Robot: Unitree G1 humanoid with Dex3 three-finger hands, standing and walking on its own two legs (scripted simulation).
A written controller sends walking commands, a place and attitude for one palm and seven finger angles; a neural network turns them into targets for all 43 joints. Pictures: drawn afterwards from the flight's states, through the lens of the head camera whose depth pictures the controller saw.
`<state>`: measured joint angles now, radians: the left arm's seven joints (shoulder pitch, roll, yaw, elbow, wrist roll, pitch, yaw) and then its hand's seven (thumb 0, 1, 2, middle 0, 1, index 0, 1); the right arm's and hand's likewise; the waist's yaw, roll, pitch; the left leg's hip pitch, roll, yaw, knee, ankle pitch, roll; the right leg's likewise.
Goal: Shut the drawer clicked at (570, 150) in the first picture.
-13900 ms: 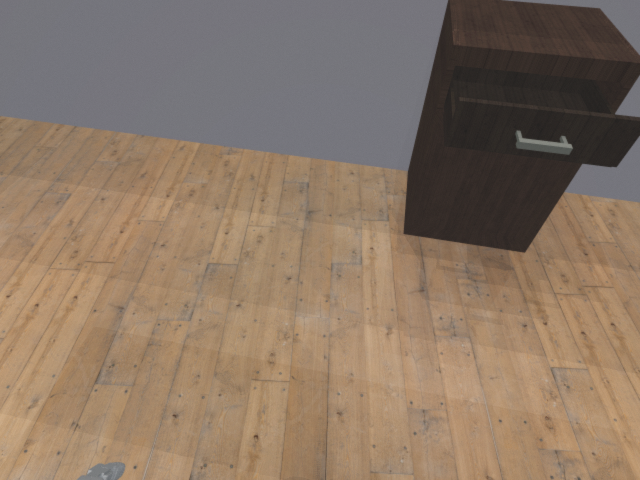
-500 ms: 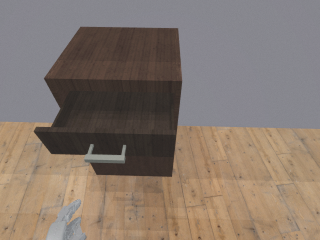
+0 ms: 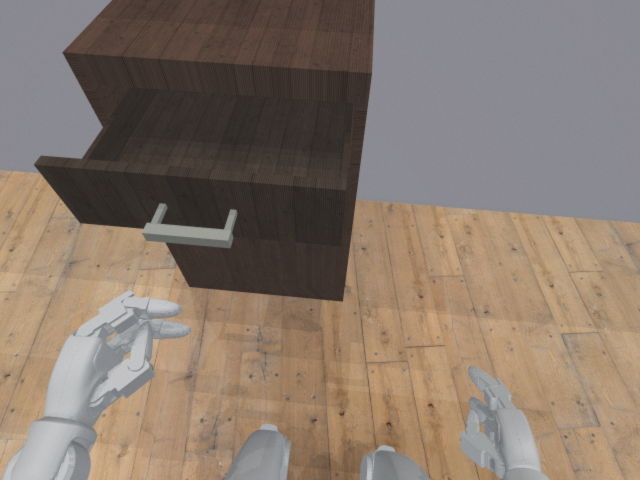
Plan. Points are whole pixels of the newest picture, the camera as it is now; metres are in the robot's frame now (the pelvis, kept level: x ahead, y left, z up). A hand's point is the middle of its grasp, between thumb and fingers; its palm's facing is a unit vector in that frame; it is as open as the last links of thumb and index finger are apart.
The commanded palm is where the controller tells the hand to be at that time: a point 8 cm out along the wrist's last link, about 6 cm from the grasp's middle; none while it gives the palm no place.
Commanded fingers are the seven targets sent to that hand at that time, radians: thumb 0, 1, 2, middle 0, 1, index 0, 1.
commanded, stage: raise the hand and make a fist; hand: left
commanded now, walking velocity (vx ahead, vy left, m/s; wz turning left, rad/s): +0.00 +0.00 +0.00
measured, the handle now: (192, 224) +0.46 +0.24 -0.01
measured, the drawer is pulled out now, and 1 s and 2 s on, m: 0.20 0.20 0.20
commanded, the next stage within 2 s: bring the fist close to the handle in 1.24 s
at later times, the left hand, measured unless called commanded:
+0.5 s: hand (152, 339) +0.25 +0.21 +0.07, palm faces -0.03 -1.00 -0.03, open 3.1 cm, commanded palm +0.23 +0.26 +0.08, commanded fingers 0.00 0.90 0.90 -1.38 -1.58 -1.38 -1.58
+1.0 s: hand (156, 316) +0.27 +0.20 +0.09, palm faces -0.03 -1.00 -0.05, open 3.3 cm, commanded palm +0.24 +0.26 +0.10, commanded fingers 0.00 0.90 0.90 -1.40 -1.60 -1.40 -1.60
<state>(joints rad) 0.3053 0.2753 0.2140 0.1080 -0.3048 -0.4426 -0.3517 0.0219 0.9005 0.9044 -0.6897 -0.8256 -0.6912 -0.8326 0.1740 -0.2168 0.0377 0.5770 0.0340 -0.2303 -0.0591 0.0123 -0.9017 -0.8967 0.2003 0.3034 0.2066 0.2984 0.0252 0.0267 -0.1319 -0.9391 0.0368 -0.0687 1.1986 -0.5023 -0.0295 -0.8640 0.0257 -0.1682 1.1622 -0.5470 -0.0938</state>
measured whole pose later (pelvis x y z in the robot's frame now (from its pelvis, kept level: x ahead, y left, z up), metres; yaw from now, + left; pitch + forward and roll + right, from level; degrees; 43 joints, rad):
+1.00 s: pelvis +0.03 +0.05 +0.03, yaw -1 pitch +12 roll -2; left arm 0.37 0.21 0.08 -0.08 -0.20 -0.29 -0.14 0.02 0.90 0.90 -1.40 -1.59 -1.40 -1.60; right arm 0.26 -0.23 0.04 0.50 0.02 -0.14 -0.03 0.01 -0.90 -0.90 0.20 0.30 0.21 0.30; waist -0.02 0.03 -0.12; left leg -0.76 0.01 0.01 1.03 -0.48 0.03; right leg -0.70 0.00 -0.09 0.99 -0.50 -0.02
